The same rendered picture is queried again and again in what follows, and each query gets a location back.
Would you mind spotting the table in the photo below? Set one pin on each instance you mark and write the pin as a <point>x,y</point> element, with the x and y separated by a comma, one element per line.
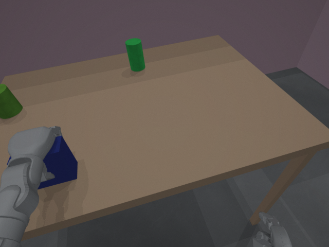
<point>198,113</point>

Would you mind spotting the robot left hand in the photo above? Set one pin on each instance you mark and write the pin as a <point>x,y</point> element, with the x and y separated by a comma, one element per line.
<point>36,141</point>

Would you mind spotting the robot left forearm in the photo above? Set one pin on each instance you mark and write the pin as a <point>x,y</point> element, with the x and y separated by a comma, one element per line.
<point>18,197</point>

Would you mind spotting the sponge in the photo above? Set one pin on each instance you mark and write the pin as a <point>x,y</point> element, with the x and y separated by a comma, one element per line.
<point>61,162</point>

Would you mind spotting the robot right hand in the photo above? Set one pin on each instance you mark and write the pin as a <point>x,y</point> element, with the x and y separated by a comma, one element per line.
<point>278,236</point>

